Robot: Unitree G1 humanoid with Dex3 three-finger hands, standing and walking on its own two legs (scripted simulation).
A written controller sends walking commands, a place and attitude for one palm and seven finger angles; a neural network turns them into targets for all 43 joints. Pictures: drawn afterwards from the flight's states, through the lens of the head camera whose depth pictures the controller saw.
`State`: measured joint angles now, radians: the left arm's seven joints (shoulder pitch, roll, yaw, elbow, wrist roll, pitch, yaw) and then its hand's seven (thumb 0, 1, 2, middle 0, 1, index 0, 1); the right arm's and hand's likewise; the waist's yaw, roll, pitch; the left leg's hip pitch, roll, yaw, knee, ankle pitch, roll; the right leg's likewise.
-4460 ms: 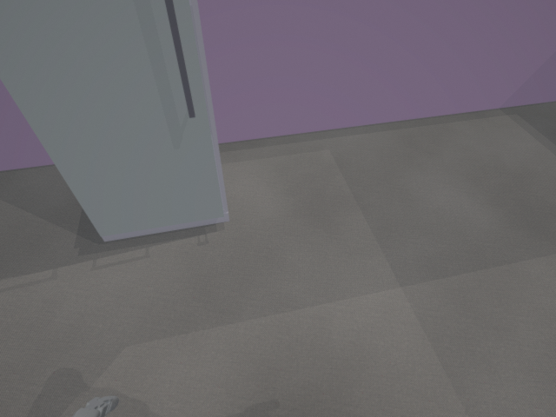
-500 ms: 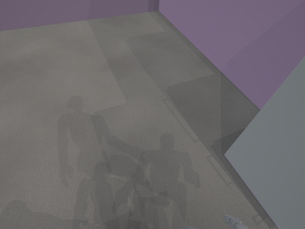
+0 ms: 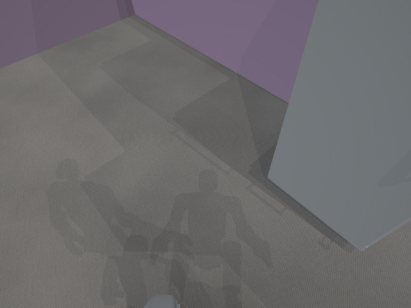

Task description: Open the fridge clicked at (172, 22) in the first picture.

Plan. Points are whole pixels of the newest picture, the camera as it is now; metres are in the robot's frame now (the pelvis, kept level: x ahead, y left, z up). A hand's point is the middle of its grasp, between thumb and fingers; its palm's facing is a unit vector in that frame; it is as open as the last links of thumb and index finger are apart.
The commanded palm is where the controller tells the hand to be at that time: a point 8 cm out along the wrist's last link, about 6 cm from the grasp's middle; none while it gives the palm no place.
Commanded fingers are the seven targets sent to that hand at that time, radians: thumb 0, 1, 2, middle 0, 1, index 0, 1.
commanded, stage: turn to face it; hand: right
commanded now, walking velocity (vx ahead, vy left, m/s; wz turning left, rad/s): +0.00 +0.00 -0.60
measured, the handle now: out of the picture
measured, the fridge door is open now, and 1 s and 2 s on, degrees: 0 0 0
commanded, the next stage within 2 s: take the last steps up to it in 1.16 s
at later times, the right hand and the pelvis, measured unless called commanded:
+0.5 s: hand out of the picture -0.04 -0.16 -0.16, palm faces +0.33 +0.91 -0.26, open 7.4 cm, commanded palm none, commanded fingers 0.00 -0.90 -0.90 0.20 0.30 0.20 0.30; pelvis -0.03 +0.05 +0.00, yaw -21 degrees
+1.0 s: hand out of the picture -0.06 -0.24 -0.16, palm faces +0.57 +0.78 -0.26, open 7.4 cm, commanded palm none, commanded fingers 0.00 -0.90 -0.90 0.20 0.30 0.20 0.30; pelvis -0.03 +0.00 +0.00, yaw -35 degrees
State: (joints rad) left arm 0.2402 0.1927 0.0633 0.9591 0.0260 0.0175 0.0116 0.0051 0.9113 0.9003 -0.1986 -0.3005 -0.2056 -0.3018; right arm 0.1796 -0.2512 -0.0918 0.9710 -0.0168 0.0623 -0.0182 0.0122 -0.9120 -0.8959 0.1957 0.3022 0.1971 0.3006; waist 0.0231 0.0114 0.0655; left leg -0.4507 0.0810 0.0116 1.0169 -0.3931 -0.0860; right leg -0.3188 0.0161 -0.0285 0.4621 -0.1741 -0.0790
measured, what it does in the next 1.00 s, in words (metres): steps on the spot, turning right: left foot, then right foot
